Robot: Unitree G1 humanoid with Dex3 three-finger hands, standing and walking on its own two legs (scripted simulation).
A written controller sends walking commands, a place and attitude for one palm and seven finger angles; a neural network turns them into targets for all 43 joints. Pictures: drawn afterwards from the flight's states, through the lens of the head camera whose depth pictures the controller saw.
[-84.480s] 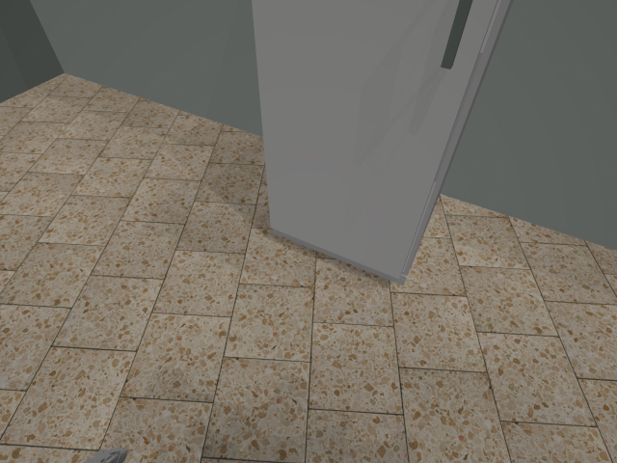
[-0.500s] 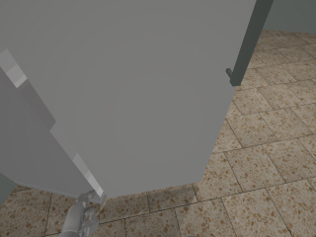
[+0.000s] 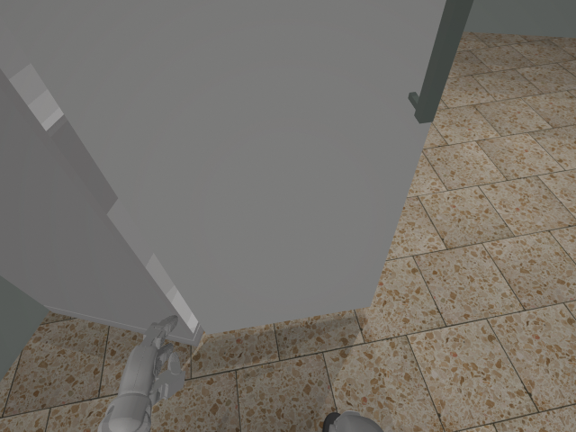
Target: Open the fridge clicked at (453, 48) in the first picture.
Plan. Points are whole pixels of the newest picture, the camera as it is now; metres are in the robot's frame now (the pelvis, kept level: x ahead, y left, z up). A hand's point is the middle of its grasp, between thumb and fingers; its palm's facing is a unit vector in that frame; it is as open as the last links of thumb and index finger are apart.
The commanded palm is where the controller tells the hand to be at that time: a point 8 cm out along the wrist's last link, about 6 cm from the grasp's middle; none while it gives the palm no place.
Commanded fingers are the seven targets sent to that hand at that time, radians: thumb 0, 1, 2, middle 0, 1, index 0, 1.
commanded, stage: step back with the hand held close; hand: right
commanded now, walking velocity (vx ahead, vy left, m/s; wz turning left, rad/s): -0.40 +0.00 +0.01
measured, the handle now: (442, 24) +0.55 -0.18 +0.27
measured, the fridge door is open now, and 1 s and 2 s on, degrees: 68 68 68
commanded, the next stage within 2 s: stop stepping back and stand still in 0.28 s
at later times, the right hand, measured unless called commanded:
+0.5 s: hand out of the picture +0.11 -0.26 +0.19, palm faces +0.34 +0.81 -0.47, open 7.4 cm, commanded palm +0.06 -0.31 +0.19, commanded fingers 0.00 -0.90 -0.90 0.20 0.30 0.20 0.30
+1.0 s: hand out of the picture +0.06 -0.27 +0.18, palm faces +0.42 +0.80 -0.43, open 7.4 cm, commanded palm +0.01 -0.31 +0.19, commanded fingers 0.00 -0.90 -0.90 0.20 0.30 0.20 0.30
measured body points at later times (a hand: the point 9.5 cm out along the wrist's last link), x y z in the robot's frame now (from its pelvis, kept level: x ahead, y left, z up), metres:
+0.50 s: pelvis -0.10 -0.01 +0.01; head -0.08 -0.04 +0.46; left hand +0.06 +0.21 -0.06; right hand +0.09 -0.30 +0.22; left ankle -0.15 +0.10 -0.72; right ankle +0.02 -0.11 -0.72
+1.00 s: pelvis -0.13 -0.01 +0.02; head -0.16 -0.03 +0.46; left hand +0.00 +0.23 -0.07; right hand +0.03 -0.31 +0.21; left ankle -0.15 +0.08 -0.72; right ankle -0.10 -0.12 -0.70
